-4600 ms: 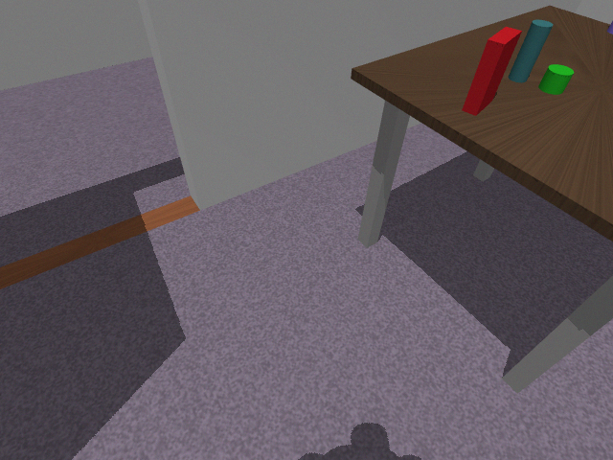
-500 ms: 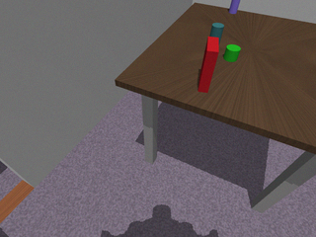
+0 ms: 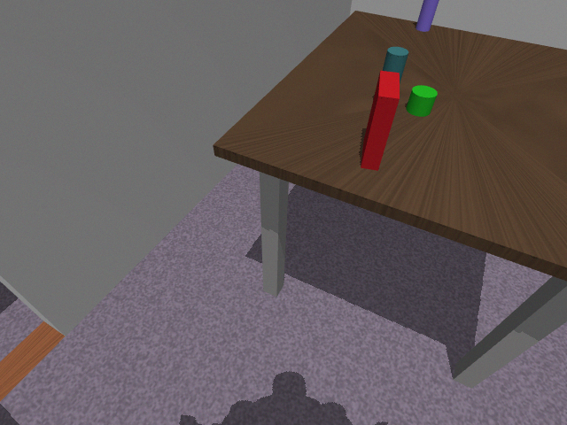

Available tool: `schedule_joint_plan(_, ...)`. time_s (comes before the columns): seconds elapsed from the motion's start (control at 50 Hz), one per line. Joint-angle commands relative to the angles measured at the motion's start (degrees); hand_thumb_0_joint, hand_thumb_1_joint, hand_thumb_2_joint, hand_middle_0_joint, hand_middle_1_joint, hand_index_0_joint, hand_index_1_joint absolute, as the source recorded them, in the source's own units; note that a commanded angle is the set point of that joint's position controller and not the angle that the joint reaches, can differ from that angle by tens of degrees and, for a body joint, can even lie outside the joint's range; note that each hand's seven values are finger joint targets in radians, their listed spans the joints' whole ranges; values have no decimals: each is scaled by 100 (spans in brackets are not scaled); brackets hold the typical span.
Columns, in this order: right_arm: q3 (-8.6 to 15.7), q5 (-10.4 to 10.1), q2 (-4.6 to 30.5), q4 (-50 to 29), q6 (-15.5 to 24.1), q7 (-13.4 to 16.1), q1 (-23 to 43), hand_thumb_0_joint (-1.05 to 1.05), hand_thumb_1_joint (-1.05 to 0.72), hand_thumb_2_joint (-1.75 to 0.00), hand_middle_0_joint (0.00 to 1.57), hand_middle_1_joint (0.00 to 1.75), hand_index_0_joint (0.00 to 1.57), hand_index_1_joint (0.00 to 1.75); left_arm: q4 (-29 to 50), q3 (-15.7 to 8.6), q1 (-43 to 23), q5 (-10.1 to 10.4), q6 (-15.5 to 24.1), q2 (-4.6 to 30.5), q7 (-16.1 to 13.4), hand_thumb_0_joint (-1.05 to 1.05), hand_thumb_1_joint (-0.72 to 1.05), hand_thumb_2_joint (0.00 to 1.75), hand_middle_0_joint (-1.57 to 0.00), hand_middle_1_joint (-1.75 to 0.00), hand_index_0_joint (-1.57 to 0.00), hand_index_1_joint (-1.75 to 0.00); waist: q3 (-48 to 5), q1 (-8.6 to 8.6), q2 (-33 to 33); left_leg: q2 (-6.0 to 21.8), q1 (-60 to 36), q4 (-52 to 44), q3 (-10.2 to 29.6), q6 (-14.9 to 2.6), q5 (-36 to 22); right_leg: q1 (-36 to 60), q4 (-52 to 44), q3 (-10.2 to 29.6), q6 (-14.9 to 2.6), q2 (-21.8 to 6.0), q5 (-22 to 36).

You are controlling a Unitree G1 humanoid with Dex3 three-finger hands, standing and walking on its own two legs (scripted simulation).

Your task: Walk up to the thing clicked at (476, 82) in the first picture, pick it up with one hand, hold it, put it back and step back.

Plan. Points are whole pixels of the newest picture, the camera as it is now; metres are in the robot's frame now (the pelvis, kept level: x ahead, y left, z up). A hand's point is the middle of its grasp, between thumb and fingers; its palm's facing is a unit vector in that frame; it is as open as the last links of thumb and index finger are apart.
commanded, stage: stand
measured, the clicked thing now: (379, 122) +0.70 -0.20 +0.06
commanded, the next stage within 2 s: none
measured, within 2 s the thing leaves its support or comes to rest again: neither
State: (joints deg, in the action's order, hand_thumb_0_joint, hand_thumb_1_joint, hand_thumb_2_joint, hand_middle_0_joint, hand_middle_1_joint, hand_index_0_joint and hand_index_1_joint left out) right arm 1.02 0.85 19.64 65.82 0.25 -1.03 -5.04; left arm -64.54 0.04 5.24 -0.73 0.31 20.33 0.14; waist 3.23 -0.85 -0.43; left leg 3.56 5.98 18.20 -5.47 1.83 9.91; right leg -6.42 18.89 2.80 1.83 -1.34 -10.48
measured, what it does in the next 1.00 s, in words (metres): stands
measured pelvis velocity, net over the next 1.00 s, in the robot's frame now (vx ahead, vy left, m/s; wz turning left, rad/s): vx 0.00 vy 0.00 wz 0.02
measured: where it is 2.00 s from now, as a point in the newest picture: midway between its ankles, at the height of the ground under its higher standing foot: outside the picture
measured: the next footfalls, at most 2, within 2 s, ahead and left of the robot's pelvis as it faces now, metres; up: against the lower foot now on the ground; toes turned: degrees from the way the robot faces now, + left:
none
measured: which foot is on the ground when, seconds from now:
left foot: down 0.00-1.00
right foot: down 0.00-1.00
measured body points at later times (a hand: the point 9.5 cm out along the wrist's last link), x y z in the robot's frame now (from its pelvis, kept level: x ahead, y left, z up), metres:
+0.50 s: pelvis +0.00 +0.00 +0.00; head +0.01 +0.01 +0.45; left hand +0.07 +0.31 -0.14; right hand +0.07 -0.30 -0.13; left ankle +0.00 +0.14 -0.75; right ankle +0.00 -0.14 -0.75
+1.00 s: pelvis +0.00 +0.00 +0.00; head +0.01 +0.01 +0.45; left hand +0.07 +0.31 -0.13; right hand +0.08 -0.30 -0.13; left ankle +0.00 +0.14 -0.75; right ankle +0.00 -0.14 -0.75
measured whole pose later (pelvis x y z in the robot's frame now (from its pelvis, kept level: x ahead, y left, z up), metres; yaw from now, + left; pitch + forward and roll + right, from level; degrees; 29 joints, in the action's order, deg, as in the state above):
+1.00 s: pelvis +0.00 +0.00 +0.00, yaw +1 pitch -2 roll +0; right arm 0.9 0.7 19.9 65.1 0.4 -1.0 -5.6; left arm -64.0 0.4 6.6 -0.9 0.2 20.2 0.2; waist 3.2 -0.4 -0.3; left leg 2.8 6.4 18.9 -4.5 1.3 10.3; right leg -6.2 19.1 1.9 2.3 -2.2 -11.0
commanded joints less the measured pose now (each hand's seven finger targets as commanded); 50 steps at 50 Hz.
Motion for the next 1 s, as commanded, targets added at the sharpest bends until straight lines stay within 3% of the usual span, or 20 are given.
schedule_joint_plan(0.0,238,-16,1285,-331,93,91,263,0,-90,-90,20,30,20,30,389,-207,-227,9,141,1234,-76,0,90,90,-20,-30,-20,-30,-612,-7,68,585,-456,-225,481,-234,-559,-198,-276,335,-259,-583,994)
schedule_joint_plan(0.08,227,-12,1287,-345,104,94,272,0,-90,-90,20,30,20,30,390,-190,-174,20,149,1224,-65,0,90,90,-20,-30,-20,-30,-599,11,149,571,-427,-219,467,-244,-693,-150,-252,344,-254,-603,1197)
schedule_joint_plan(0.32,230,-13,1282,-350,83,75,213,0,-90,-90,20,30,20,30,372,-191,-123,14,129,1242,-59,0,90,90,-20,-30,-20,-30,-334,8,71,515,-199,-338,557,-234,-4,-323,-377,333,-249,-554,451)
schedule_joint_plan(0.44,219,-25,1248,-374,109,78,218,0,-90,-90,20,30,20,30,385,-192,-73,13,139,1245,-60,0,90,90,-20,-30,-20,-30,-473,19,32,547,-319,-277,583,-236,-502,-243,-255,275,-241,-559,781)
schedule_joint_plan(0.98,214,-31,1305,-403,112,104,182,0,-90,-90,20,30,20,30,402,-193,-35,9,122,1229,-66,0,90,90,-20,-30,-20,-30,-476,42,67,526,-317,-195,560,-244,-701,-142,-262,254,-246,-606,1027)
